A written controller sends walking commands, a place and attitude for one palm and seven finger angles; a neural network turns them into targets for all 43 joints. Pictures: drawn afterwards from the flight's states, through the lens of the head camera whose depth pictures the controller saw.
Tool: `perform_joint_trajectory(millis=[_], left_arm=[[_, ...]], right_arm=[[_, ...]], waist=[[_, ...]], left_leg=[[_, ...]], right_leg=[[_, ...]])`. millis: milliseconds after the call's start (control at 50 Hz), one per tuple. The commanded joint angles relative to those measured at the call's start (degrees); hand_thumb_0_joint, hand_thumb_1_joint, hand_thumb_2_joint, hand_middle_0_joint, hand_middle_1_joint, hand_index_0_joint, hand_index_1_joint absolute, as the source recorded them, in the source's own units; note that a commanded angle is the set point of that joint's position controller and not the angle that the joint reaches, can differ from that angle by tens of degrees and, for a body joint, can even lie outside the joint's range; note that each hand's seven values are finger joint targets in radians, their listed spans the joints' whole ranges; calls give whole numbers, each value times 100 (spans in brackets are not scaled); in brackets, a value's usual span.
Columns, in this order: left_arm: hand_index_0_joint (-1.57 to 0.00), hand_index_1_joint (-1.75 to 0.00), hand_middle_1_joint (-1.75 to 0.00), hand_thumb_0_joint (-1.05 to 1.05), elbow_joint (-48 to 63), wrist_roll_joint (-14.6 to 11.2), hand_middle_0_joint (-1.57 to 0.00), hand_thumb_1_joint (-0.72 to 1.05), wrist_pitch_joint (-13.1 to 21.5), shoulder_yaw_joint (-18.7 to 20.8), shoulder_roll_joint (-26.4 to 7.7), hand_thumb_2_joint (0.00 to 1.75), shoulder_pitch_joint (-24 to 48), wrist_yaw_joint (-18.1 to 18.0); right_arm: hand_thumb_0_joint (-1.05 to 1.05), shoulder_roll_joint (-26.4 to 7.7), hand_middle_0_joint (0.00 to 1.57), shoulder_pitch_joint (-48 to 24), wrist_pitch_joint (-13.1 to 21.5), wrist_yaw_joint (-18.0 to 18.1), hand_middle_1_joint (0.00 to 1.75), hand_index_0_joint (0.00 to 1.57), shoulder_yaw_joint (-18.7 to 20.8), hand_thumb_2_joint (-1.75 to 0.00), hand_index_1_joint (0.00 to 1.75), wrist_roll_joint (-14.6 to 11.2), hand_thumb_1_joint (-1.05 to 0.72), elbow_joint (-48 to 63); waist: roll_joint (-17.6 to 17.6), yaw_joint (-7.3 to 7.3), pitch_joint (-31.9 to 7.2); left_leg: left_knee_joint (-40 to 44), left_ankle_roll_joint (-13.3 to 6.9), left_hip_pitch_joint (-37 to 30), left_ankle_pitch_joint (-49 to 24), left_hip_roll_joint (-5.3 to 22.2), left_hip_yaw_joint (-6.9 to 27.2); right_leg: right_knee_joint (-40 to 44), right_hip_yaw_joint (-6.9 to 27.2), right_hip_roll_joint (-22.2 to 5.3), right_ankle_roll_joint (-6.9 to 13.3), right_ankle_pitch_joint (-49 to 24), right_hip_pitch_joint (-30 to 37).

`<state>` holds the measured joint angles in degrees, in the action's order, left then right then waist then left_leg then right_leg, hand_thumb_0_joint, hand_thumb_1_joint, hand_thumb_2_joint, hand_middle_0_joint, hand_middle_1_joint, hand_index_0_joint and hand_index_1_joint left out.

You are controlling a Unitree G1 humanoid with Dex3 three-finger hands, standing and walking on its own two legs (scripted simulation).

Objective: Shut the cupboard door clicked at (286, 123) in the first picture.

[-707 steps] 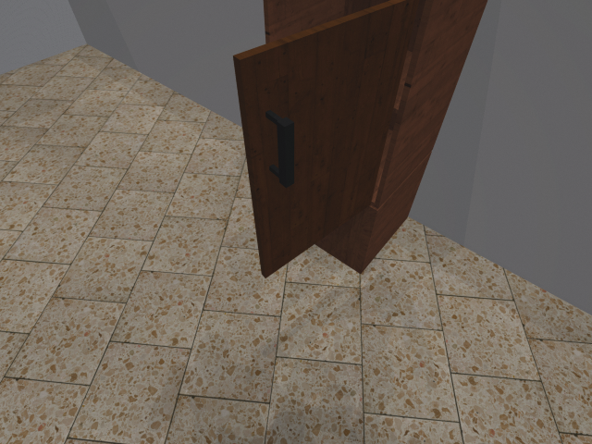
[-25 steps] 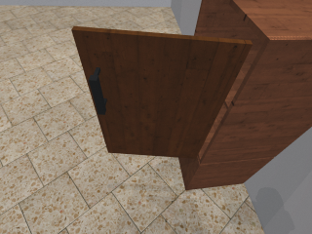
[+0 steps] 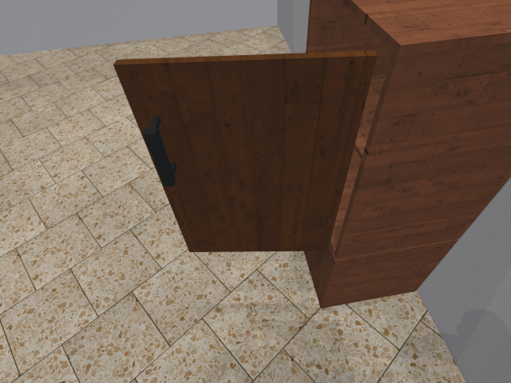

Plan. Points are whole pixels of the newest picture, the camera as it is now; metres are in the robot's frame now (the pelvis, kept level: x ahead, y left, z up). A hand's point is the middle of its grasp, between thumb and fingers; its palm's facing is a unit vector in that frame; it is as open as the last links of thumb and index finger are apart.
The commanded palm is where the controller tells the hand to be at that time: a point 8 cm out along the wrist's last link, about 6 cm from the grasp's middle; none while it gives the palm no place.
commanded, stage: come to a stop and stand still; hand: left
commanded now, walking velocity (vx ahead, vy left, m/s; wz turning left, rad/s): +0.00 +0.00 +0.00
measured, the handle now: (163, 152) +0.50 +0.21 +0.08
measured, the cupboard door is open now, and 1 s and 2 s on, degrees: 80 80 80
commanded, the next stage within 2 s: look again from close up in 0.84 s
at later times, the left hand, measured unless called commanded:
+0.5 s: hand out of the picture +0.03 +0.14 -0.17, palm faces +0.01 -0.97 -0.22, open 7.3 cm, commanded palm none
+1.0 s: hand out of the picture +0.04 +0.14 -0.17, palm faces +0.02 -0.98 -0.22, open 7.3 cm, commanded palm none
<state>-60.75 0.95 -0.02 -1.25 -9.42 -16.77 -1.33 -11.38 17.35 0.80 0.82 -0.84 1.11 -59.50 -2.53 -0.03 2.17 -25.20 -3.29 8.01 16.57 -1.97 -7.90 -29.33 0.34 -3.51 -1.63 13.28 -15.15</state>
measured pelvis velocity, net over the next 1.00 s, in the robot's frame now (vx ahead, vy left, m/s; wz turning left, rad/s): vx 0.03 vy -0.04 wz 0.02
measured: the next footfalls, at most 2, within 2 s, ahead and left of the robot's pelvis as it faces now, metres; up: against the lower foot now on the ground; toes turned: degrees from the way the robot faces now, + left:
none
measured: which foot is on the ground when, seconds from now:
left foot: down 0.00-1.00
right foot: down 0.00-1.00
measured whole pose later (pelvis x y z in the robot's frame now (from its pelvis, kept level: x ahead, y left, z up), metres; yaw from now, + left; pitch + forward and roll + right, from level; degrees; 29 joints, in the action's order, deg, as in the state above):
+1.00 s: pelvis +0.03 -0.04 +0.00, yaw +1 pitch -1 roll +1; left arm -63.7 0.5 1.0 -0.7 -9.2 -14.2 -2.0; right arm -8.7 15.7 1.4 2.0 -0.9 0.8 -64.9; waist -0.8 0.0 3.3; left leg -22.2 0.6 4.4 16.9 1.7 -5.7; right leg -26.1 -2.4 0.1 1.5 14.4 -10.9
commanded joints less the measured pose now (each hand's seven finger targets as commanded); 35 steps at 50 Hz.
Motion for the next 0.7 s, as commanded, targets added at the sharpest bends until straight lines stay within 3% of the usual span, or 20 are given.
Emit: perform_joint_trajectory(millis=[0, 160, 440, 620, 680], left_arm=[[-20, -30, -30, 0, 152, -18, -20, 90, 128, 140, -648, 90, -182, -56], [-20, -30, -30, 0, -114, -38, -20, 90, 170, 118, -551, 90, -241, -86], [-20, -30, -30, 0, -196, -38, -20, 90, 163, 131, -508, 90, -164, -100], [-20, -30, -30, 0, -143, -41, -20, 90, 188, 163, -578, 90, -118, -106], [-20, -30, -30, 0, -138, -39, -20, 90, 180, 165, -580, 90, -89, -104]], right_arm=[[0, -468, 20, 244, 116, 32, 30, 20, 108, -90, 30, -39, -90, 103], [0, -325, 20, 360, 137, 80, 30, 20, 78, -90, 30, -53, -90, -255], [0, -174, 20, 332, 101, 113, 30, 20, 86, -90, 30, -49, -90, -430], [0, -219, 20, 301, 111, 124, 30, 20, 101, -90, 30, -46, -90, -422], [0, -214, 20, 290, 97, 125, 30, 20, 103, -90, 30, -45, -90, -431]], waist=[[472, -19, 202], [311, -26, 73], [313, -20, 160], [355, -12, -25], [360, -9, 110]], left_leg=[[748, 45, 365, -109, 757, 838], [578, 104, 71, -867, 796, 710], [611, 166, -30, -958, 845, 633], [581, 197, -146, -1228, 857, 622], [603, 207, -80, -1143, 849, 626]], right_leg=[[542, 485, -240, 421, -162, 66], [472, 442, -299, 444, -1098, 272], [588, 405, -279, 454, -1357, 368], [573, 399, -317, 477, -1792, 569], [619, 401, -312, 475, -1727, 526]])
